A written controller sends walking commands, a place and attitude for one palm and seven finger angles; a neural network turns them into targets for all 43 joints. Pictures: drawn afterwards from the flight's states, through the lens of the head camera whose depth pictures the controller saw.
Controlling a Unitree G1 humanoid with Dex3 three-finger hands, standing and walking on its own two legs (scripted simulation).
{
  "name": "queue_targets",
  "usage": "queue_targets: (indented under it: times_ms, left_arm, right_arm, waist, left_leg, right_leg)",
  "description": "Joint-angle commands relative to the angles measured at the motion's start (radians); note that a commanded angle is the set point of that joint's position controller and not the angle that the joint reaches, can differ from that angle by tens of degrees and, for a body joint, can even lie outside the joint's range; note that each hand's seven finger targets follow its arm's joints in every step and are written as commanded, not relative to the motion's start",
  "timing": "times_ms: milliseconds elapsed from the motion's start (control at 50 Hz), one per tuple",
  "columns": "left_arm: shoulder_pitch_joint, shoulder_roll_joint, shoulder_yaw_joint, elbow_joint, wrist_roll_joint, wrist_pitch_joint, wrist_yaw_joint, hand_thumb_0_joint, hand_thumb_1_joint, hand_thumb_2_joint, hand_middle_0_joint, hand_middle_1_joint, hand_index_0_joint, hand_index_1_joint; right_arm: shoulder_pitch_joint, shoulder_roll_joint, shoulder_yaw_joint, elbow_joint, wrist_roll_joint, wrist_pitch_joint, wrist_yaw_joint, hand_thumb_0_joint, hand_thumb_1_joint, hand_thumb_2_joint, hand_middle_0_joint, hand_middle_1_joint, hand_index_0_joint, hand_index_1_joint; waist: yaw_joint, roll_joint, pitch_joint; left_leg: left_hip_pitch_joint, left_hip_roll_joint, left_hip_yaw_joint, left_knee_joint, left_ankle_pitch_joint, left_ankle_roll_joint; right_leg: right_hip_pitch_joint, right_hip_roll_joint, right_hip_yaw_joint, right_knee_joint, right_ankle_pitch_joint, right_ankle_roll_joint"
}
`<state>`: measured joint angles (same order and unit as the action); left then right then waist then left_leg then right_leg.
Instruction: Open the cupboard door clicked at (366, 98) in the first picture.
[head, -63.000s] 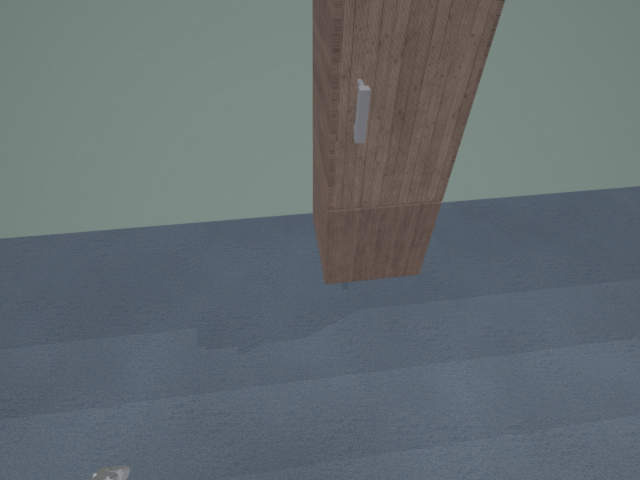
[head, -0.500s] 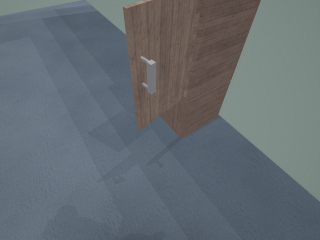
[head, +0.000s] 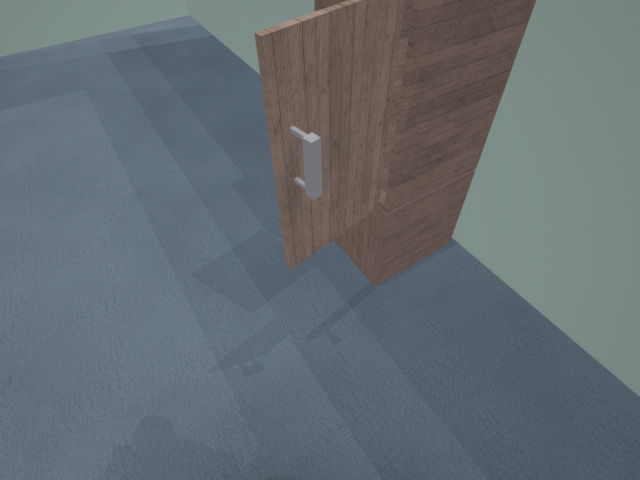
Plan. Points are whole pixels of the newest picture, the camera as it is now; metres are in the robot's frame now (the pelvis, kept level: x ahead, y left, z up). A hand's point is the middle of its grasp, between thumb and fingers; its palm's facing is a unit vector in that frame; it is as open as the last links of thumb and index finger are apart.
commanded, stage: let the arm hang, fingers relaxed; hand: left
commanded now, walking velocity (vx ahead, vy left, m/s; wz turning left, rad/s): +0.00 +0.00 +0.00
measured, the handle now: (305, 163) +0.68 +0.07 +0.00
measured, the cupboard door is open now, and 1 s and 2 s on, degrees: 100 100 100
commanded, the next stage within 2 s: look to check the result in 0.30 s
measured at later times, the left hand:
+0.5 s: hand out of the picture +0.04 +0.20 -0.17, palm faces +0.00 -0.97 -0.25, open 7.4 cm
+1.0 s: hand out of the picture +0.08 +0.21 -0.16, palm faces -0.01 -0.95 -0.30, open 7.4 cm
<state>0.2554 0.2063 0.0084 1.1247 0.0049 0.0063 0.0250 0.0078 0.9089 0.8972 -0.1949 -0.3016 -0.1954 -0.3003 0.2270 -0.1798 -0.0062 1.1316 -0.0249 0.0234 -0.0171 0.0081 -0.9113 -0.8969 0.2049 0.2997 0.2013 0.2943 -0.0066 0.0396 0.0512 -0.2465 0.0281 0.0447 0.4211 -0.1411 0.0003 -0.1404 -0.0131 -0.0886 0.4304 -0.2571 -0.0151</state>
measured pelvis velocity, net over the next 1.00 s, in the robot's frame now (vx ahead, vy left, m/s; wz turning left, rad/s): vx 0.03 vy -0.01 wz -0.01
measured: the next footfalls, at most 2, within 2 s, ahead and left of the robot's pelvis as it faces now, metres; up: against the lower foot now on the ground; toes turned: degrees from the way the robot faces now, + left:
none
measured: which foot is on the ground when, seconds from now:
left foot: down 0.00-1.00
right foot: down 0.00-1.00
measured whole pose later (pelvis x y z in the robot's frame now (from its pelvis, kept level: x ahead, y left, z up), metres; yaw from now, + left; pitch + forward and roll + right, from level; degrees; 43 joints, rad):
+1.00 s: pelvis +0.03 -0.01 +0.01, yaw -1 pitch -2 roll +0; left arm 0.16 0.26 0.01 1.13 0.01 -0.02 0.02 0.01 0.91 0.90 -0.20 -0.30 -0.20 -0.30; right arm 0.13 -0.27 -0.01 1.14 -0.02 0.01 -0.02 0.01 -0.91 -0.90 0.21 0.30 0.20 0.29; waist -0.01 0.02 0.06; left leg -0.16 0.04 0.05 0.34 -0.15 -0.02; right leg -0.05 0.00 -0.08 0.32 -0.25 -0.02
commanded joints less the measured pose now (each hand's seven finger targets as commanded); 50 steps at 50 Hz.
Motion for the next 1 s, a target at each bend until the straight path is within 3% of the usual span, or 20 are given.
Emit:
queue_targets:
  times_ms: [0,340,460,680,780,980]
  left_arm:
    - [0.035,0.127,0.028,-0.030,0.004,-0.014,0.006,0.000,0.900,0.900,-0.200,-0.300,-0.200,-0.300]
    - [-0.011,0.144,0.034,-0.033,0.005,-0.025,0.003,0.000,0.900,0.900,-0.200,-0.300,-0.200,-0.300]
    - [-0.020,0.165,0.037,-0.031,0.004,-0.031,0.003,0.000,0.900,0.900,-0.200,-0.300,-0.200,-0.300]
    - [-0.046,0.201,0.039,-0.031,0.005,-0.033,0.000,0.000,0.900,0.900,-0.200,-0.300,-0.200,-0.300]
    - [-0.060,0.219,0.040,-0.033,0.005,-0.036,-0.001,0.000,0.900,0.900,-0.200,-0.300,-0.200,-0.300]
    - [-0.085,0.242,0.043,-0.042,0.005,-0.039,0.000,0.000,0.900,0.900,-0.200,-0.300,-0.200,-0.300]
  right_arm:
    - [0.023,-0.129,-0.024,-0.028,0.004,-0.020,-0.007,0.000,-0.900,-0.900,0.200,0.300,0.200,0.300]
    - [-0.027,-0.154,-0.029,-0.029,0.004,-0.029,-0.010,0.000,-0.900,-0.900,0.200,0.300,0.200,0.300]
    - [-0.038,-0.180,-0.032,-0.033,0.006,-0.033,-0.012,0.000,-0.900,-0.900,0.200,0.300,0.200,0.300]
    - [-0.075,-0.225,-0.034,-0.037,0.008,-0.031,-0.010,0.000,-0.900,-0.900,0.200,0.300,0.200,0.300]
    - [-0.088,-0.241,-0.034,-0.042,0.008,-0.033,-0.009,0.000,-0.900,-0.900,0.200,0.300,0.200,0.300]
    - [-0.110,-0.265,-0.033,-0.045,0.008,-0.037,-0.009,0.000,-0.900,-0.900,0.200,0.300,0.200,0.300]
  waist:
    - [0.004,-0.028,0.023]
    - [0.001,-0.015,-0.008]
    - [0.000,-0.036,-0.041]
    - [0.001,-0.032,-0.023]
    - [0.001,-0.057,-0.036]
    - [0.002,-0.035,-0.049]
  left_leg:
    - [0.047,0.082,-0.101,-0.086,0.002,0.026]
    - [0.100,0.086,-0.089,-0.092,0.080,0.021]
    - [0.129,0.092,-0.089,-0.087,0.123,0.024]
    - [0.139,0.096,-0.089,-0.103,0.102,0.023]
    - [0.151,0.098,-0.091,-0.102,0.126,0.023]
    - [0.164,0.102,-0.086,-0.102,0.176,0.020]
  right_leg:
    - [-0.088,-0.098,0.102,-0.125,-0.011,-0.032]
    - [-0.041,-0.108,0.111,-0.149,0.092,-0.027]
    - [-0.015,-0.111,0.110,-0.150,0.158,-0.028]
    - [-0.018,-0.111,0.118,-0.174,0.132,-0.029]
    - [-0.005,-0.115,0.118,-0.177,0.172,-0.028]
    - [0.025,-0.121,0.118,-0.176,0.254,-0.027]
